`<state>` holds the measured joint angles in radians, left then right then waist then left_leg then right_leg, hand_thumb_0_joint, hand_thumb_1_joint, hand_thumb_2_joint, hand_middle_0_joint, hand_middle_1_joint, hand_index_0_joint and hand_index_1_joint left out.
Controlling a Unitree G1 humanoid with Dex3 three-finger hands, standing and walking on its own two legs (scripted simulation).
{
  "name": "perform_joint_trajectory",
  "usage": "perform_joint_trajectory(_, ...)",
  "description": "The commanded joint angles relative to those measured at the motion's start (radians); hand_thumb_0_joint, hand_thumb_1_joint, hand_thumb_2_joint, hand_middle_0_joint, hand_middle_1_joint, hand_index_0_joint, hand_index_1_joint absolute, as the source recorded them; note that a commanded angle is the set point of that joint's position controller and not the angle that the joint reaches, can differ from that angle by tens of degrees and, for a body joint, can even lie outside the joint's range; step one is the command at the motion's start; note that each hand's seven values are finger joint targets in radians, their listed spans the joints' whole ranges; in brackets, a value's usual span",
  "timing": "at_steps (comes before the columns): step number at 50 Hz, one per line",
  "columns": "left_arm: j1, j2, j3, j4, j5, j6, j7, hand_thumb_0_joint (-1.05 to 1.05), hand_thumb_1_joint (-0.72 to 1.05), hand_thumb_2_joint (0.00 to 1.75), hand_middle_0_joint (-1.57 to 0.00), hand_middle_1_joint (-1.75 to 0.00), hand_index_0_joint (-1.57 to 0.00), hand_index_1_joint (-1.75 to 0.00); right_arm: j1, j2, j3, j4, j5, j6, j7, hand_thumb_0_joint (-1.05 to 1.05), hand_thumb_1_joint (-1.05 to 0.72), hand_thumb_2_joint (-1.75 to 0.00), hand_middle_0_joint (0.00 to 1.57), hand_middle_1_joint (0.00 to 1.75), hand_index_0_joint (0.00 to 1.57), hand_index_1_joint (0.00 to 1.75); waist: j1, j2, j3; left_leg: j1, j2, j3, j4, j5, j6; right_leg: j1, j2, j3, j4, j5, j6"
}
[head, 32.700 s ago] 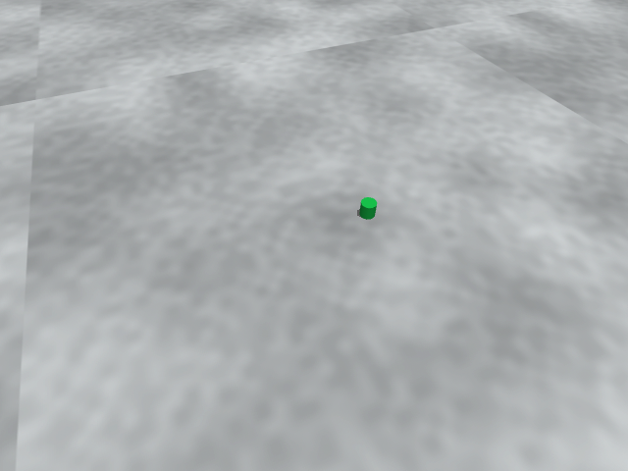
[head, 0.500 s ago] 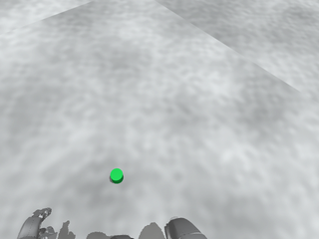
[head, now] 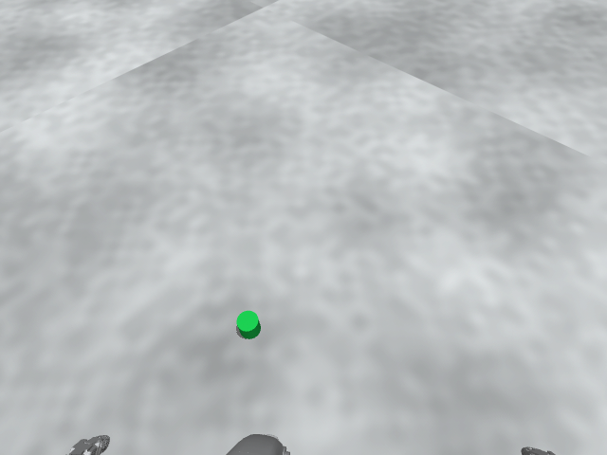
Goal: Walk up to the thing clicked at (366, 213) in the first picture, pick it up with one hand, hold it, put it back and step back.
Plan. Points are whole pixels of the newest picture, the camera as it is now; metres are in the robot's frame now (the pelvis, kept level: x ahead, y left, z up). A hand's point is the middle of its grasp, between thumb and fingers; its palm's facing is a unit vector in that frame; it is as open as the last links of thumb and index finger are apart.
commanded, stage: step back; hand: left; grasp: from above
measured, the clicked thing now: (248, 324) +0.56 +0.22 -0.73
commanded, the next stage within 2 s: none
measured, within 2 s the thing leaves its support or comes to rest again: neither
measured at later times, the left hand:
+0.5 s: hand out of the picture -0.07 +0.27 -0.16, palm faces -0.03 -0.92 -0.39, open 7.4 cm
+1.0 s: hand out of the picture -0.21 +0.23 -0.15, palm faces +0.06 -0.92 -0.39, open 7.4 cm
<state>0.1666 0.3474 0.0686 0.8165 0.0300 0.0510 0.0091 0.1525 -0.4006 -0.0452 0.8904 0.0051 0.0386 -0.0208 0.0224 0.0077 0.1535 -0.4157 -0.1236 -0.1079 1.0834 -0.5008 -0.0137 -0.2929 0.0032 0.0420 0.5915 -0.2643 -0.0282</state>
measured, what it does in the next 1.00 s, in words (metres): walks backwards: left foot, then right foot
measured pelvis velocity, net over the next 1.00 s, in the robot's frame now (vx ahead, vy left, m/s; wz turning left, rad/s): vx -0.34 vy -0.04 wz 0.07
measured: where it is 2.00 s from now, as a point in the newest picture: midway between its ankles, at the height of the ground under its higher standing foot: outside the picture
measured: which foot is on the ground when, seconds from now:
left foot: up 0.00-0.12, down 0.14-0.58, up 0.60-0.90, down 0.92-1.00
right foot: down 0.00-0.16, up 0.18-0.54, down 0.56-0.94, up 0.96-1.00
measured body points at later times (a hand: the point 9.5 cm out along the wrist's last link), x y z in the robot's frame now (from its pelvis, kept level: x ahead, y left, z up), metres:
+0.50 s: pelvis -0.16 -0.01 -0.01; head -0.10 +0.01 +0.44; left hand -0.06 +0.32 -0.13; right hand -0.03 -0.32 -0.11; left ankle -0.07 +0.12 -0.73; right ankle -0.21 -0.16 -0.70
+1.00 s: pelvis -0.34 -0.04 -0.01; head -0.28 -0.03 +0.43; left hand -0.21 +0.28 -0.12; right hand -0.24 -0.35 -0.13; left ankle -0.33 +0.07 -0.73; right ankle -0.26 -0.16 -0.70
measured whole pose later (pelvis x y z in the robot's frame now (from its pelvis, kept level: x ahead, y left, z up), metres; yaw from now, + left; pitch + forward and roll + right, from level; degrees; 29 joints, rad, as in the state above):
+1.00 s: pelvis -0.34 -0.04 -0.01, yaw +4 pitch -3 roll +1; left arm 0.09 0.38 0.06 0.77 0.02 0.08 0.02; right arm 0.19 -0.36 -0.04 0.88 -0.03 0.03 -0.01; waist -0.01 -0.03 0.19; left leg -0.28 -0.04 0.00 0.68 -0.34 0.04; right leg -0.47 0.01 0.04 0.92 -0.48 -0.01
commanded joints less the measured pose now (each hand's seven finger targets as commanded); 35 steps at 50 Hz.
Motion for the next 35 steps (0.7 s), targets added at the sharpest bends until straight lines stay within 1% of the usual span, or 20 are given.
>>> perform_joint_trajectory(1, -0.004, 0.247, 0.072, -0.118, 0.008, -0.027, 0.02, 0.0, 0.9, 0.9, -0.2, -0.3, -0.2, -0.3, 0.019, -0.165, -0.038, -0.084, -0.007, -0.027, -0.016, 0.0, -0.9, -0.9, 0.2, 0.3, 0.2, 0.3, 0.027, -0.171, -0.19, -0.051, 0.052, 0.039, -0.187, -0.047, -0.014, 0.26, -0.234, 0.207, -0.109, 0.501, -0.206)
perform_joint_trajectory(3, -0.005, 0.256, 0.069, -0.126, 0.005, -0.019, 0.018, 0.0, 0.9, 0.9, -0.2, -0.3, -0.2, -0.3, 0.044, -0.156, -0.043, -0.082, -0.015, -0.031, -0.012, 0.0, -0.9, -0.9, 0.2, 0.3, 0.2, 0.3, 0.01, -0.206, -0.211, 0.023, 0.092, 0.064, -0.392, 0.0, 0.008, 0.257, -0.226, 0.203, -0.074, 0.496, -0.185)
perform_joint_trajectory(5, -0.048, 0.27, 0.063, -0.136, -0.009, -0.009, 0.01, 0.0, 0.9, 0.9, -0.2, -0.3, -0.2, -0.3, 0.123, -0.149, -0.053, -0.047, -0.024, -0.038, -0.008, 0.0, -0.9, -0.9, 0.2, 0.3, 0.2, 0.3, -0.041, -0.173, -0.231, 0.182, 0.086, 0.121, -0.64, 0.223, 0.024, 0.182, -0.196, 0.161, -0.007, 0.419, -0.138)
perform_joint_trajectory(6, -0.038, 0.245, 0.055, -0.144, -0.012, -0.003, 0.006, 0.0, 0.9, 0.9, -0.2, -0.3, -0.2, -0.3, 0.119, -0.166, -0.062, -0.048, -0.033, -0.043, -0.007, 0.0, -0.9, -0.9, 0.2, 0.3, 0.2, 0.3, -0.038, -0.127, -0.214, 0.246, 0.115, 0.069, -0.7, 0.331, 0.038, 0.084, -0.166, 0.162, 0.008, 0.295, -0.092)
perform_joint_trajectory(7, -0.003, 0.209, 0.046, -0.148, -0.015, 0.001, 0.001, 0.0, 0.9, 0.9, -0.2, -0.3, -0.2, -0.3, 0.101, -0.242, -0.081, -0.061, -0.05, -0.047, -0.006, 0.0, -0.9, -0.9, 0.2, 0.3, 0.2, 0.3, -0.027, 0.042, -0.217, 0.332, 0.294, -0.175, -0.729, 0.377, 0.097, -0.098, -0.065, 0.117, 0.113, 0.056, -0.035)
perform_joint_trajectory(8, -0.065, 0.219, 0.056, -0.163, -0.017, -0.005, 0.012, 0.0, 0.9, 0.9, -0.2, -0.3, -0.2, -0.3, 0.039, -0.357, -0.099, -0.085, -0.045, -0.043, 0.005, 0.0, -0.9, -0.9, 0.2, 0.3, 0.2, 0.3, -0.058, 0.259, -0.168, 0.187, 0.503, -0.395, -0.779, 0.516, 0.246, -0.161, 0.098, 0.01, 0.316, -0.333, 0.011)
perform_joint_trajectory(9, -0.127, 0.241, 0.072, -0.152, 0.003, -0.004, 0.023, 0.0, 0.9, 0.9, -0.2, -0.3, -0.2, -0.3, 0.028, -0.357, -0.103, -0.09, -0.044, -0.048, 0.001, 0.0, -0.9, -0.9, 0.2, 0.3, 0.2, 0.3, -0.096, 0.206, -0.124, 0.067, 0.561, -0.473, -0.797, 0.53, 0.331, -0.132, 0.088, 0.143, 0.524, -0.392, 0.016)
perform_joint_trajectory(11, -0.046, 0.218, 0.071, -0.111, -0.017, 0.0, 0.022, 0.0, 0.9, 0.9, -0.2, -0.3, -0.2, -0.3, -0.053, -0.261, -0.068, -0.095, -0.043, -0.053, -0.008, 0.0, -0.9, -0.9, 0.2, 0.3, 0.2, 0.3, -0.01, 0.054, -0.134, 0.145, 0.411, -0.211, -0.701, 0.68, 0.242, -0.19, 0.114, 0.198, 0.666, -0.292, 0.002)
perform_joint_trajectory(13, 0.028, 0.234, 0.079, -0.085, -0.02, -0.001, 0.017, 0.0, 0.9, 0.9, -0.2, -0.3, -0.2, -0.3, -0.06, -0.233, -0.066, -0.11, -0.037, -0.056, -0.015, 0.0, -0.9, -0.9, 0.2, 0.3, 0.2, 0.3, 0.015, 0.095, -0.152, 0.218, 0.371, -0.133, -0.665, 0.679, 0.222, -0.223, 0.109, 0.171, 0.7, -0.222, 0.014)
perform_joint_trajectory(16, 0.024, 0.222, 0.081, -0.087, -0.01, -0.002, 0.013, 0.0, 0.9, 0.9, -0.2, -0.3, -0.2, -0.3, -0.002, -0.214, -0.067, -0.117, -0.037, -0.054, -0.016, 0.0, -0.9, -0.9, 0.2, 0.3, 0.2, 0.3, -0.026, 0.105, -0.168, 0.322, 0.379, -0.131, -0.636, 0.721, 0.259, -0.246, 0.095, 0.143, 0.653, -0.24, 0.062)
perform_joint_trajectory(21, 0.008, 0.218, 0.076, -0.09, -0.01, -0.002, 0.002, 0.0, 0.9, 0.9, -0.2, -0.3, -0.2, -0.3, 0.027, -0.25, -0.08, -0.134, -0.04, -0.046, -0.017, 0.0, -0.9, -0.9, 0.2, 0.3, 0.2, 0.3, -0.065, 0.152, -0.189, 0.319, 0.403, -0.134, -0.644, 0.599, 0.276, -0.162, 0.048, 0.073, 0.406, -0.265, 0.068)
perform_joint_trajectory(23, 0.045, 0.214, 0.075, -0.074, -0.01, -0.004, -0.005, 0.0, 0.9, 0.9, -0.2, -0.3, -0.2, -0.3, -0.005, -0.269, -0.085, -0.148, -0.044, -0.04, -0.014, 0.0, -0.9, -0.9, 0.2, 0.3, 0.2, 0.3, -0.045, 0.204, -0.214, 0.283, 0.403, -0.135, -0.641, 0.528, 0.248, -0.081, 0.009, 0.033, 0.24, -0.245, 0.048)
perform_joint_trajectory(25, 0.136, 0.212, 0.078, -0.027, -0.009, -0.006, -0.016, 0.0, 0.9, 0.9, -0.2, -0.3, -0.2, -0.3, -0.035, -0.284, -0.087, -0.157, -0.042, -0.029, -0.011, 0.0, -0.9, -0.9, 0.2, 0.3, 0.2, 0.3, -0.016, 0.221, -0.237, 0.187, 0.377, -0.107, -0.648, 0.412, 0.209, 0.057, 0.014, -0.022, 0.068, -0.177, 0.022)
perform_joint_trajectory(27, 0.229, 0.213, 0.084, 0.019, 0.0, -0.013, -0.017, 0.0, 0.9, 0.9, -0.2, -0.3, -0.2, -0.3, -0.059, -0.264, -0.079, -0.155, -0.031, -0.015, -0.007, 0.0, -0.9, -0.9, 0.2, 0.3, 0.2, 0.3, 0.03, 0.176, -0.265, 0.093, 0.32, -0.06, -0.568, 0.329, 0.139, 0.188, 0.009, -0.031, -0.145, -0.05, -0.013)
perform_joint_trajectory(28, 0.209, 0.27, 0.098, 0.004, 0.02, -0.019, -0.017, 0.0, 0.9, 0.9, -0.2, -0.3, -0.2, -0.3, -0.04, -0.21, -0.067, -0.162, -0.023, -0.013, -0.005, 0.0, -0.9, -0.9, 0.2, 0.3, 0.2, 0.3, 0.023, 0.005, -0.208, -0.087, 0.219, -0.023, -0.425, 0.18, 0.073, 0.195, -0.114, 0.203, -0.202, -0.147, -0.051)
perform_joint_trajectory(29, 0.115, 0.394, 0.127, -0.046, 0.016, -0.016, -0.016, 0.0, 0.9, 0.9, -0.2, -0.3, -0.2, -0.3, -0.083, -0.15, -0.055, -0.187, -0.013, -0.018, -0.019, 0.0, -0.9, -0.9, 0.2, 0.3, 0.2, 0.3, 0.042, -0.292, -0.142, -0.169, 0.019, 0.05, -0.192, -0.064, 0.009, 0.023, -0.33, 0.453, -0.295, -0.1, -0.179)
perform_joint_trajectory(30, 0.033, 0.434, 0.129, -0.088, 0.018, -0.019, -0.01, 0.0, 0.9, 0.9, -0.2, -0.3, -0.2, -0.3, -0.084, -0.196, -0.073, -0.177, -0.018, -0.015, -0.033, 0.0, -0.9, -0.9, 0.2, 0.3, 0.2, 0.3, 0.047, -0.308, -0.094, -0.112, 0.057, -0.039, 0.016, -0.115, -0.004, -0.155, -0.44, 0.56, -0.335, -0.081, -0.281)
perform_joint_trajectory(32, -0.091, 0.312, 0.089, -0.112, 0.011, -0.027, 0.002, 0.0, 0.9, 0.9, -0.2, -0.3, -0.2, -0.3, -0.004, -0.197, -0.067, -0.127, -0.008, -0.016, -0.029, 0.0, -0.9, -0.9, 0.2, 0.3, 0.2, 0.3, -0.036, -0.138, -0.07, -0.077, 0.007, -0.077, 0.127, 0.006, 0.011, -0.159, -0.276, 0.268, -0.234, 0.128, -0.197)
perform_joint_trajectory(33, -0.126, 0.282, 0.085, -0.115, 0.019, -0.028, 0.007, 0.0, 0.9, 0.9, -0.2, -0.3, -0.2, -0.3, 0.029, -0.188, -0.062, -0.11, -0.003, -0.02, -0.026, 0.0, -0.9, -0.9, 0.2, 0.3, 0.2, 0.3, -0.061, -0.16, -0.083, -0.07, 0.0, -0.053, 0.125, 0.046, 0.011, -0.11, -0.219, 0.178, -0.192, 0.203, -0.152)
perform_joint_trajectory(35, -0.069, 0.267, 0.085, -0.12, 0.019, -0.032, 0.012, 0.0, 0.9, 0.9, -0.2, -0.3, -0.2, -0.3, 0.057, -0.182, -0.053, -0.102, -0.011, -0.032, -0.025, 0.0, -0.9, -0.9, 0.2, 0.3, 0.2, 0.3, -0.024, -0.194, -0.129, -0.075, -0.001, -0.019, 0.112, 0.039, -0.003, 0.009, -0.197, 0.136, -0.124, 0.355, -0.154)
